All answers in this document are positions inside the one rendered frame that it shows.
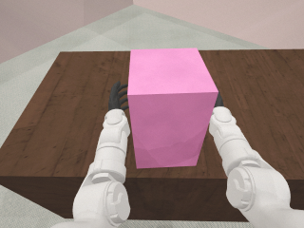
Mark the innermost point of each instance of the robot left hand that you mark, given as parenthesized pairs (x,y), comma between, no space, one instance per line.
(114,101)

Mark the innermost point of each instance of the robot right upper arm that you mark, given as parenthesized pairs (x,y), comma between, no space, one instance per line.
(262,195)

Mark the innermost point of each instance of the carton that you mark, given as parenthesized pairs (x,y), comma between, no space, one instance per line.
(171,97)

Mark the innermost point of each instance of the robot right forearm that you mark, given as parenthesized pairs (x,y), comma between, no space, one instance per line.
(231,144)

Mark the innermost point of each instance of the robot left upper arm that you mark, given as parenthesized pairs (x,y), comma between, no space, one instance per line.
(100,205)

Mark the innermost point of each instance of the robot right hand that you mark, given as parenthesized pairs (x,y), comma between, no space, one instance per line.
(219,101)

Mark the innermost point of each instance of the robot left forearm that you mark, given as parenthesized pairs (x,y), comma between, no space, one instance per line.
(111,150)

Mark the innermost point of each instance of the pedestal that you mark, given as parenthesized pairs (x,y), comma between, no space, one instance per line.
(46,156)

